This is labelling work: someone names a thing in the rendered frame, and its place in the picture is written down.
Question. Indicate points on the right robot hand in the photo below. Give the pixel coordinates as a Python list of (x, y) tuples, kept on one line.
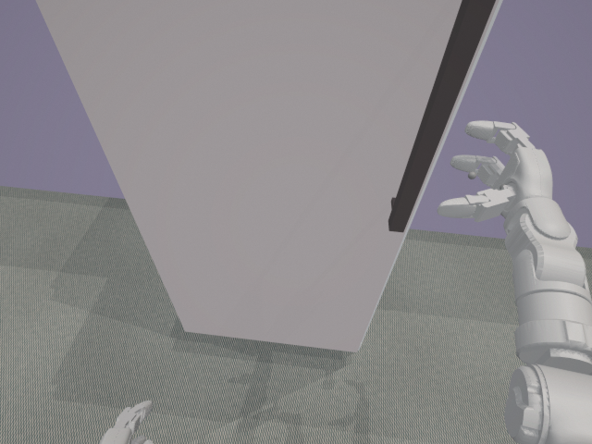
[(527, 174)]

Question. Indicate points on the left robot hand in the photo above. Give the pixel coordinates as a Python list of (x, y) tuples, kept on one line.
[(126, 425)]

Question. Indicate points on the robot right forearm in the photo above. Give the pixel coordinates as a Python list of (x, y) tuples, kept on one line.
[(551, 290)]

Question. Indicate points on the fridge door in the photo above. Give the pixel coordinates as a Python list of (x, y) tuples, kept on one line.
[(258, 145)]

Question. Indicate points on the handle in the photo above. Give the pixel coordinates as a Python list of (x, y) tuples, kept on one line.
[(464, 38)]

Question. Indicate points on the robot right upper arm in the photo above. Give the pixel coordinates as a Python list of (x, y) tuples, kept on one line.
[(548, 405)]

